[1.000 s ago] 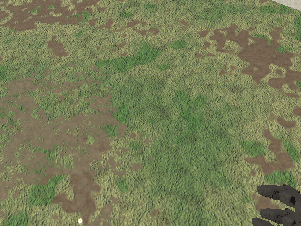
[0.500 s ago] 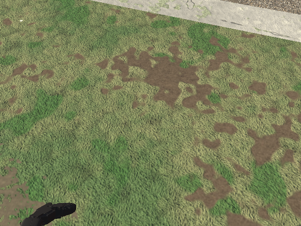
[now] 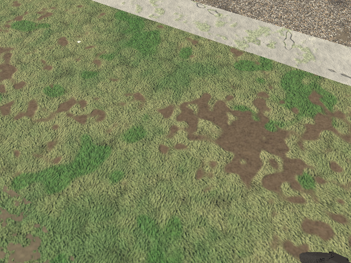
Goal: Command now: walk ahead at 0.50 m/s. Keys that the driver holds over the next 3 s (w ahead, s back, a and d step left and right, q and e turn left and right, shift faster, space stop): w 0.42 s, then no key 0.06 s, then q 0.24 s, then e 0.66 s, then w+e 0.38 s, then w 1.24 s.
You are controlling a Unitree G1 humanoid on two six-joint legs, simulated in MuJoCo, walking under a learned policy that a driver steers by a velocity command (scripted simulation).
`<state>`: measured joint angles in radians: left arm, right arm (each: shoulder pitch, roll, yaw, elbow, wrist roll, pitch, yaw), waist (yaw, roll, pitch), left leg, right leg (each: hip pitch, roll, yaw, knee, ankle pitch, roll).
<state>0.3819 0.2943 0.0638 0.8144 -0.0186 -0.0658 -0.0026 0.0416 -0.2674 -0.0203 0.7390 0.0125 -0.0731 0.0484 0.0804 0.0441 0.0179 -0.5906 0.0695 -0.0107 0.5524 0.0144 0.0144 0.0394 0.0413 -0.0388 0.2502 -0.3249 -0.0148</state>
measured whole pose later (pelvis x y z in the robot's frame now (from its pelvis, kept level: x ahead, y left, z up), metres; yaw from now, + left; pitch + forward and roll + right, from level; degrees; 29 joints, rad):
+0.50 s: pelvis +0.27 +0.03 +0.01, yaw +0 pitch +2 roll +1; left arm 0.08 0.26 0.04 0.73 0.00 -0.08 -0.03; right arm 0.35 -0.28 -0.04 0.88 0.01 -0.06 0.00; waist -0.08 -0.04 0.02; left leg 0.01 -0.06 0.04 0.23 -0.28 0.05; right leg -0.62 -0.09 0.02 0.55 0.09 0.00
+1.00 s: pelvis +0.41 +0.02 +0.00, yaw +3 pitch +0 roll -1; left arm 0.16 0.25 0.04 0.88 0.00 -0.01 0.00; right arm 0.19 -0.25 -0.05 0.80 -0.02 0.04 -0.04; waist 0.02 -0.01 0.02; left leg -0.30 0.06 0.02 0.56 -0.26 -0.01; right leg -0.34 0.00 -0.06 0.58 -0.29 -0.01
